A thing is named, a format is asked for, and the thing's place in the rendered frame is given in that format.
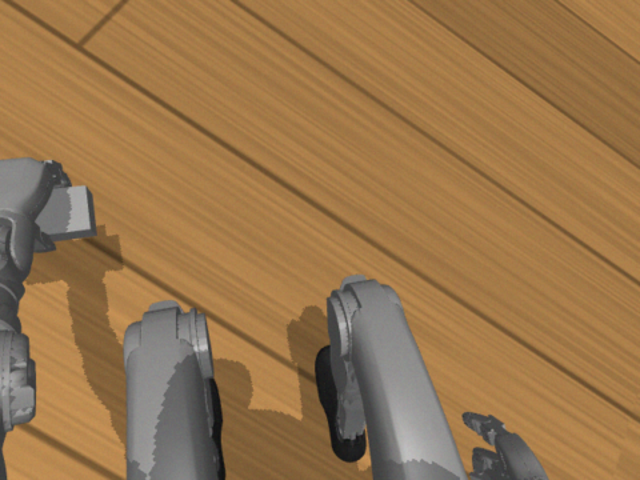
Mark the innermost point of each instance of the left robot foot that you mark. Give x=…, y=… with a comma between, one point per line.
x=217, y=427

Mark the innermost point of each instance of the right robot foot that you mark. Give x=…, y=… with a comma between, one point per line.
x=345, y=449

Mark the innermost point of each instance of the small box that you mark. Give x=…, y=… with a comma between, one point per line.
x=68, y=214

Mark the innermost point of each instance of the left robot hand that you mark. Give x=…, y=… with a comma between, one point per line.
x=26, y=185

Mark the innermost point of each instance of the right robot hand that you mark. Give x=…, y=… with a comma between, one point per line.
x=514, y=460

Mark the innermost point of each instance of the left robot arm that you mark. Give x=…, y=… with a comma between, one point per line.
x=17, y=369

